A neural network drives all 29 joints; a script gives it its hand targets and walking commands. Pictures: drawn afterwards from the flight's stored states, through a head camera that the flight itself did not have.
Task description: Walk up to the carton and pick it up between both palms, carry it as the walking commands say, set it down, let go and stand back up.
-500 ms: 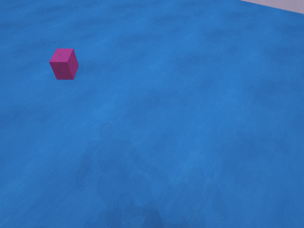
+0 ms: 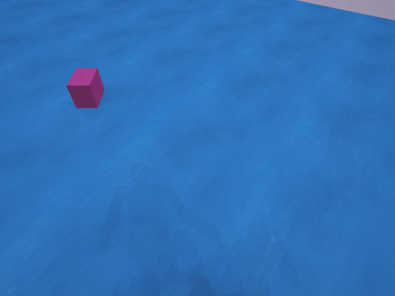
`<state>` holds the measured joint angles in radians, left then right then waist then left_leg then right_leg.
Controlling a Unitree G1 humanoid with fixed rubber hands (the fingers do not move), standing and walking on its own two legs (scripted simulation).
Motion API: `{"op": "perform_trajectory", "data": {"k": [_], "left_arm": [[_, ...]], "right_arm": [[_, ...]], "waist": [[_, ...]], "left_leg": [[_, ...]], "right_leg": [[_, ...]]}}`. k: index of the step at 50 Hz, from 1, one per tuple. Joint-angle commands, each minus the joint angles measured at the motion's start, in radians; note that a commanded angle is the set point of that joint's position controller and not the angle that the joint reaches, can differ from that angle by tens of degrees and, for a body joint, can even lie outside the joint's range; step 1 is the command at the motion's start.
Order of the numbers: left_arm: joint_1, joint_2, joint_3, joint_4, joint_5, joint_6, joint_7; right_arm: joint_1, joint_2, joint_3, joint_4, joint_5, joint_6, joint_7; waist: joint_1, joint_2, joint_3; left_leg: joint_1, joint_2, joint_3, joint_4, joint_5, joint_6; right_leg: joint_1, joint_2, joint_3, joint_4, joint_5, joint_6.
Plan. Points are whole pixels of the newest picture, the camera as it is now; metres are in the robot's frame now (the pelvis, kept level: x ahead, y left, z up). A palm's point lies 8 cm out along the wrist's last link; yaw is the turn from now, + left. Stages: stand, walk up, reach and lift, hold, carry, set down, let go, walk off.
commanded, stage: walk up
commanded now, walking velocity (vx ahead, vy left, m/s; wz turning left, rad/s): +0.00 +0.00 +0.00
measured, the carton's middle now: (86, 87) +1.77 +0.89 -0.67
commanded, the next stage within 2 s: none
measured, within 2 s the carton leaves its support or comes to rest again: neither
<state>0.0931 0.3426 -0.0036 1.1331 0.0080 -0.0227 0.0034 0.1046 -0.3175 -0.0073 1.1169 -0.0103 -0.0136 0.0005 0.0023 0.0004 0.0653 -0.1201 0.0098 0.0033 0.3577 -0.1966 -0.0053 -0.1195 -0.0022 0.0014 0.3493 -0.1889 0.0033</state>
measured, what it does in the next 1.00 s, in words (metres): walks ahead: left foot, then right foot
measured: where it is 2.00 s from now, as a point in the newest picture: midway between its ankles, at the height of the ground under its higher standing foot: (104, 201)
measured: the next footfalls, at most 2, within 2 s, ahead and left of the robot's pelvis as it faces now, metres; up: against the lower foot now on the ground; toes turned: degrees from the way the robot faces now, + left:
left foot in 0.34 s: +0.18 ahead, +0.24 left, +0.00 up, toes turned +8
right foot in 0.68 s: +0.31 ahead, +0.06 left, +0.00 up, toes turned -3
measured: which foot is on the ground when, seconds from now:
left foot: down 0.00-0.06, up 0.08-0.32, down 0.34-0.68, up 0.70-1.00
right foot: down 0.00-0.36, up 0.38-0.66, down 0.68-1.00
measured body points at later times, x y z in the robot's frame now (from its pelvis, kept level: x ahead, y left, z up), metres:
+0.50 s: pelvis +0.10 +0.12 -0.02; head +0.11 +0.13 +0.43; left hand +0.13 +0.48 -0.13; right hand +0.22 -0.21 -0.12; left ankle +0.14 +0.23 -0.75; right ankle +0.08 -0.02 -0.69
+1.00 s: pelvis +0.31 +0.22 -0.02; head +0.32 +0.22 +0.43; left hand +0.29 +0.58 -0.12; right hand +0.46 -0.09 -0.13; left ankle +0.42 +0.40 -0.72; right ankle +0.27 +0.07 -0.75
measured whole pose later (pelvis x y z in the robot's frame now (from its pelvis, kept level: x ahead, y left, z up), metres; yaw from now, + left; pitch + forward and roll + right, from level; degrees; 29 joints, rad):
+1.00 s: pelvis +0.31 +0.22 -0.02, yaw +8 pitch -1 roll -3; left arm 0.32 0.46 0.06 0.96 0.02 -0.14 -0.01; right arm 0.20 -0.44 -0.10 0.90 -0.04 0.01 0.16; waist 0.03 0.07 0.04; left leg -0.55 0.14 -0.03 0.74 -0.26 0.00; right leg -0.11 -0.07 -0.18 0.51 -0.36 -0.01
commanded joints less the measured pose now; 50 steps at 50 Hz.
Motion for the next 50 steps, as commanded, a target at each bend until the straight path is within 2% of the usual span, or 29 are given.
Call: {"op": "perform_trajectory", "data": {"k": [1, 2, 3, 4, 5, 6, 8, 11, 13, 15, 17, 18, 19, 20, 22, 25, 29, 30, 32, 33, 34, 35, 36, 37, 39, 40, 44, 46, 50], "left_arm": [[-0.05, 0.218, 0.042, -0.059, 0.013, -0.018, 0.012], [0.11, 0.367, 0.13, -0.085, 0.015, -0.057, 0.002], [0.21, 0.406, 0.146, -0.065, 0.023, -0.068, 0.004], [0.206, 0.427, 0.154, -0.084, 0.024, -0.075, 0.016], [0.157, 0.415, 0.147, -0.11, 0.017, -0.084, 0.021], [0.115, 0.382, 0.141, -0.136, 0.016, -0.088, 0.022], [0.048, 0.4, 0.141, -0.174, 0.018, -0.095, 0.022], [0.079, 0.404, 0.153, -0.188, 0.029, -0.105, 0.007], [0.013, 0.412, 0.15, -0.199, 0.032, -0.103, -0.002], [-0.054, 0.405, 0.141, -0.228, 0.038, -0.099, -0.007], [-0.015, 0.327, 0.11, -0.217, 0.047, -0.088, -0.003], [0.029, 0.257, 0.086, -0.223, 0.03, -0.092, -0.002], [0.047, 0.25, 0.08, -0.228, 0.022, -0.087, 0.004], [0.069, 0.328, 0.093, -0.198, 0.017, -0.086, 0.004], [0.111, 0.368, 0.106, -0.167, -0.001, -0.08, -0.013], [0.193, 0.353, 0.106, -0.143, -0.022, -0.076, -0.03], [0.139, 0.345, 0.103, -0.166, -0.007, -0.08, -0.043], [0.146, 0.331, 0.108, -0.161, -0.008, -0.081, -0.044], [0.303, 0.308, 0.115, -0.111, -0.004, -0.09, -0.034], [0.41, 0.355, 0.136, -0.099, 0.001, -0.101, -0.019], [0.429, 0.445, 0.171, -0.115, 0.015, -0.101, -0.003], [0.365, 0.475, 0.164, -0.162, 0.006, -0.105, 0.016], [0.254, 0.461, 0.16, -0.203, -0.009, -0.111, 0.023], [0.21, 0.417, 0.154, -0.233, -0.012, -0.113, 0.023], [0.147, 0.378, 0.137, -0.249, -0.006, -0.121, 0.02], [0.15, 0.375, 0.141, -0.255, 0.0, -0.125, 0.015], [0.173, 0.413, 0.152, -0.257, 0.01, -0.137, 0.003], [0.206, 0.421, 0.15, -0.239, 0.015, -0.14, 0.002], [0.159, 0.424, 0.133, -0.244, 0.011, -0.137, -0.003]], "right_arm": [[-0.027, -0.217, -0.045, -0.06, 0.003, -0.019, -0.011], [-0.045, -0.348, -0.119, -0.15, -0.057, -0.012, 0.036], [-0.116, -0.32, -0.113, -0.176, -0.058, 0.0, 0.061], [-0.16, -0.294, -0.101, -0.223, -0.076, 0.008, 0.072], [-0.169, -0.288, -0.094, -0.22, -0.071, 0.013, 0.078], [-0.105, -0.297, -0.104, -0.218, -0.062, 0.007, 0.087], [-0.071, -0.299, -0.124, -0.236, -0.044, 0.009, 0.118], [-0.113, -0.29, -0.141, -0.251, -0.045, 0.013, 0.148], [-0.072, -0.305, -0.158, -0.271, -0.043, 0.011, 0.158], [0.023, -0.315, -0.173, -0.25, -0.036, 0.004, 0.159], [0.218, -0.354, -0.204, -0.189, -0.035, -0.005, 0.137], [0.364, -0.449, -0.222, -0.161, -0.05, -0.01, 0.113], [0.282, -0.477, -0.216, -0.199, -0.041, -0.013, 0.097], [0.14, -0.447, -0.211, -0.263, -0.02, -0.015, 0.088], [0.076, -0.416, -0.19, -0.291, -0.005, -0.022, 0.084], [0.044, -0.393, -0.168, -0.316, -0.009, -0.027, 0.086], [0.07, -0.391, -0.163, -0.336, -0.025, -0.029, 0.09], [0.051, -0.38, -0.16, -0.343, -0.025, -0.026, 0.094], [-0.017, -0.348, -0.158, -0.356, -0.024, -0.02, 0.1], [-0.001, -0.298, -0.135, -0.371, -0.015, -0.023, 0.105], [0.031, -0.244, -0.11, -0.392, -0.012, -0.027, 0.109], [0.006, -0.272, -0.119, -0.386, -0.013, -0.018, 0.093], [0.028, -0.323, -0.132, -0.373, -0.02, -0.014, 0.09], [0.059, -0.362, -0.148, -0.352, -0.017, -0.017, 0.097], [0.157, -0.338, -0.155, -0.303, -0.014, -0.009, 0.107], [0.119, -0.338, -0.159, -0.31, -0.017, -0.009, 0.115], [0.049, -0.327, -0.153, -0.335, -0.029, -0.012, 0.137], [-0.053, -0.311, -0.151, -0.358, -0.033, -0.011, 0.15], [-0.043, -0.298, -0.146, -0.343, -0.014, -0.024, 0.156]], "waist": [[-0.012, -0.038, -0.071], [0.045, 0.063, -0.166], [0.105, -0.044, -0.065], [0.1, -0.068, 0.002], [0.075, -0.005, 0.036], [0.04, 0.033, -0.013], [0.036, -0.055, -0.004], [0.051, -0.167, 0.026], [0.014, -0.208, 0.022], [-0.041, -0.17, -0.006], [-0.13, 0.049, -0.088], [-0.2, 0.406, -0.146], [-0.164, 0.471, -0.081], [-0.094, 0.222, -0.03], [-0.027, 0.133, -0.002], [-0.003, 0.19, -0.023], [-0.034, 0.178, 0.01], [-0.015, 0.185, 0.006], [0.086, 0.073, -0.043], [0.141, -0.073, -0.114], [0.164, -0.312, -0.121], [0.137, -0.251, -0.055], [0.07, -0.107, -0.01], [0.027, -0.007, 0.018], [0.002, -0.084, -0.022], [0.012, -0.059, -0.024], [0.037, -0.132, 0.041], [0.058, -0.066, 0.012], [0.024, -0.117, -0.006]], "left_leg": [[0.025, 0.115, -0.092, -0.052, 0.146, 0.021], [-0.136, 0.063, -0.04, 0.109, -0.324, 0.081], [-0.486, 0.014, -0.013, 0.28, -0.408, 0.076], [-0.652, 0.044, -0.088, 0.524, -0.277, 0.058], [-0.665, 0.07, -0.175, 0.583, -0.18, 0.046], [-0.607, 0.081, -0.165, 0.601, -0.154, 0.026], [-0.528, 0.135, -0.151, 0.488, -0.186, 0.013], [-0.446, 0.114, -0.069, 0.4, -0.174, -0.008], [-0.347, 0.129, -0.049, 0.359, -0.158, -0.003], [-0.126, 0.097, 0.025, 0.26, -0.141, 0.017], [0.205, 0.031, 0.032, 0.218, -0.2, 0.047], [0.288, 0.197, -0.313, -0.084, -0.572, 0.132], [0.171, 0.317, -0.615, -0.25, -0.714, 0.202], [0.081, 0.348, -0.598, -0.219, -0.702, 0.237], [-0.046, 0.307, -0.437, -0.154, -0.642, 0.237], [-0.147, 0.253, -0.251, -0.185, -0.511, 0.224], [-0.179, 0.293, -0.265, -0.21, -0.427, 0.251], [-0.208, 0.281, -0.213, -0.188, -0.383, 0.23], [-0.341, 0.232, -0.122, -0.043, -0.407, 0.193], [-0.41, 0.14, -0.063, 0.176, -0.342, 0.151], [-0.611, -0.02, 0.047, 0.468, -0.324, 0.071], [-0.73, -0.066, -0.124, 0.661, -0.3, 0.065], [-0.718, 0.001, -0.214, 0.738, -0.213, 0.049], [-0.7, 0.013, -0.197, 0.741, -0.155, 0.034], [-0.615, 0.078, -0.171, 0.666, -0.14, 0.004], [-0.605, 0.089, -0.152, 0.652, -0.107, -0.004], [-0.567, 0.163, -0.115, 0.513, -0.107, -0.017], [-0.535, 0.158, -0.071, 0.45, -0.103, -0.012], [-0.339, 0.125, 0.06, 0.279, 0.002, 0.033]], "right_leg": [[-0.019, -0.116, 0.107, -0.069, 0.141, -0.036], [0.142, -0.149, 0.169, -0.031, -0.268, -0.117], [0.275, -0.264, 0.381, -0.13, -0.554, -0.182], [0.263, -0.424, 0.536, -0.218, -0.659, -0.25], [0.194, -0.443, 0.507, -0.23, -0.57, -0.256], [0.17, -0.412, 0.431, -0.209, -0.495, -0.247], [0.092, -0.395, 0.324, -0.194, -0.429, -0.258], [0.003, -0.344, 0.229, -0.206, -0.424, -0.244], [-0.102, -0.345, 0.182, -0.187, -0.431, -0.225], [-0.243, -0.287, 0.088, -0.098, -0.414, -0.194], [-0.44, -0.164, -0.047, 0.265, -0.372, -0.149], [-0.589, 0.018, -0.142, 0.699, -0.386, -0.101], [-0.694, 0.071, 0.017, 0.89, -0.429, -0.074], [-0.666, -0.005, 0.096, 0.885, -0.304, -0.068], [-0.562, -0.108, 0.02, 0.79, -0.221, -0.076], [-0.4, -0.084, -0.041, 0.63, -0.22, -0.038], [-0.317, -0.093, -0.039, 0.366, -0.201, -0.032], [-0.248, -0.072, -0.065, 0.322, -0.161, -0.035], [0.035, -0.032, -0.114, 0.19, -0.059, -0.057], [0.214, -0.035, -0.041, 0.104, -0.093, -0.067], [0.286, -0.267, 0.355, -0.075, -0.455, -0.122], [0.232, -0.42, 0.677, -0.215, -0.716, -0.166], [0.154, -0.434, 0.622, -0.186, -0.687, -0.218], [0.102, -0.373, 0.525, -0.184, -0.604, -0.209], [0.065, -0.333, 0.33, -0.145, -0.482, -0.196], [0.027, -0.336, 0.304, -0.155, -0.451, -0.217], [-0.061, -0.402, 0.232, -0.154, -0.362, -0.263], [-0.041, -0.396, 0.169, -0.155, -0.321, -0.272], [-0.106, -0.325, -0.01, -0.079, -0.14, -0.221]]}}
